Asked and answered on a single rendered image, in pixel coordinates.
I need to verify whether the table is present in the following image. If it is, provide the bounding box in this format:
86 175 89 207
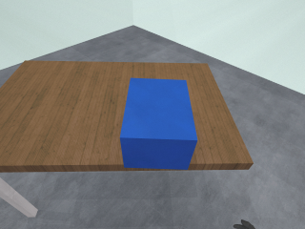
0 60 254 218

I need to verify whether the carton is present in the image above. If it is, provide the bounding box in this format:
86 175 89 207
120 77 197 170

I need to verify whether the robot right hand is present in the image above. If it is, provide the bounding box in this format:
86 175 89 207
234 219 255 229

